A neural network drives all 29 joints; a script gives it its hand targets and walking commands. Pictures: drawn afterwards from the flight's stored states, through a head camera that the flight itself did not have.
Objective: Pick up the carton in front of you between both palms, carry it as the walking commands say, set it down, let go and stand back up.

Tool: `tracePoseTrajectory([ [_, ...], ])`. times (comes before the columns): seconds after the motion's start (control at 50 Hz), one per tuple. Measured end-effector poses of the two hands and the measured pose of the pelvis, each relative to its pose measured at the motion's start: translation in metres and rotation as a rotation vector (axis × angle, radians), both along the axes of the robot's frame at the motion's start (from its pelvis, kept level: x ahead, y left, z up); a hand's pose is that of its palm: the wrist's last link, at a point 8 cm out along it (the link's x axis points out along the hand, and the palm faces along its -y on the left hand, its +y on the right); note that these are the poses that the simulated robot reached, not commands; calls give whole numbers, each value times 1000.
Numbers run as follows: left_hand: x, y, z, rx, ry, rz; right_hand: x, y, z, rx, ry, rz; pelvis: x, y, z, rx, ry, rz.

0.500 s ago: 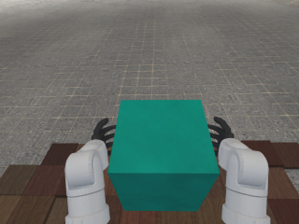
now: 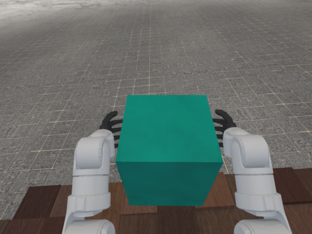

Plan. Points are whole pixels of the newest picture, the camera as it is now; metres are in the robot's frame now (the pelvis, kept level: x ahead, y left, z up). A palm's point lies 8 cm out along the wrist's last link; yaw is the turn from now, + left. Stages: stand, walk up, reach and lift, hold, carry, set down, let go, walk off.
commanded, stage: carry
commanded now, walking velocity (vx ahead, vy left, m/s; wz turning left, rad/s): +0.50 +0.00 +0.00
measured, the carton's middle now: (166, 152) +0.34 +0.00 +0.06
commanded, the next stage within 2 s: none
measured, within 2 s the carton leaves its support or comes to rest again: neither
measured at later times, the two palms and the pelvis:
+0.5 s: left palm (133, 75) +0.70 +0.12 +0.11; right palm (207, 71) +0.69 -0.18 +0.11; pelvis +0.30 -0.02 +0.00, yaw -1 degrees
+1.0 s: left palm (146, 35) +0.98 +0.08 +0.18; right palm (205, 29) +1.00 -0.22 +0.18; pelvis +0.62 -0.08 +0.04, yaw +0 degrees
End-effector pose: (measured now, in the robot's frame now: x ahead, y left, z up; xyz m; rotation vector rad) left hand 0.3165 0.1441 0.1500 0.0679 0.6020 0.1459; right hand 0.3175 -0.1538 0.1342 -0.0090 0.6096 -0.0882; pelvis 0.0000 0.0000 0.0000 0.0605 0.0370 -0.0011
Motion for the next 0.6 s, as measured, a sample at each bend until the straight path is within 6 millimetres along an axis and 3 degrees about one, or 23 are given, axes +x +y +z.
tracePoseTrajectory([
  [0.1, 68, -10, -21, 26, 154, 12, 79, -10, -17, -7, 153, 33, 45, -16, 3, -8, 17, 5],
  [0.22, 157, -18, -28, -1, 194, 14, 167, -18, -19, -15, 194, 24, 108, -28, 9, -23, 40, 0],
  [0.46, 356, -18, -42, -67, 103, -1, 353, -19, -24, -15, 106, -42, 282, -19, -8, -25, 47, -21],
  [0.52, 398, -23, -35, -101, 92, -10, 383, -24, -18, 3, 93, -85, 314, -16, 2, -35, 55, -20],
  [0.6, 448, -39, -9, -142, 37, -26, 418, -38, 4, 40, 35, -159, 358, -15, 20, -56, 70, -20],
])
